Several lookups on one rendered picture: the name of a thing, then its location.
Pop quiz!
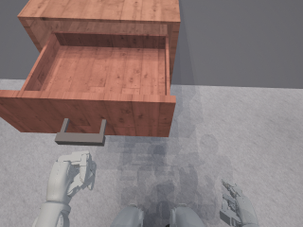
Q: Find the cabinet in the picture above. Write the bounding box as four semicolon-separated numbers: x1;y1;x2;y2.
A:
17;0;181;88

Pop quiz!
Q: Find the right robot hand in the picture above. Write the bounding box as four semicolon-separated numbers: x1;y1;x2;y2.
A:
220;178;259;227

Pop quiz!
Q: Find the left robot hand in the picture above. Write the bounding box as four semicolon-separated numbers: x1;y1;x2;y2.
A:
45;150;97;204

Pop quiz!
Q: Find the handle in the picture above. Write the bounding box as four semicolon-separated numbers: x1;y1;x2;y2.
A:
54;118;107;147

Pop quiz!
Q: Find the drawer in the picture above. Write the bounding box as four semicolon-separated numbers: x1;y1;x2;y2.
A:
0;30;176;137

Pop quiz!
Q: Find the right robot thigh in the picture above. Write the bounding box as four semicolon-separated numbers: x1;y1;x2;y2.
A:
169;206;205;227

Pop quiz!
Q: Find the left robot shin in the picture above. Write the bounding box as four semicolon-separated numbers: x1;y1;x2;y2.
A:
129;203;137;208

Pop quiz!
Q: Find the robot left forearm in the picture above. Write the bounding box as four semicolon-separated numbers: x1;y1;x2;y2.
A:
31;201;71;227

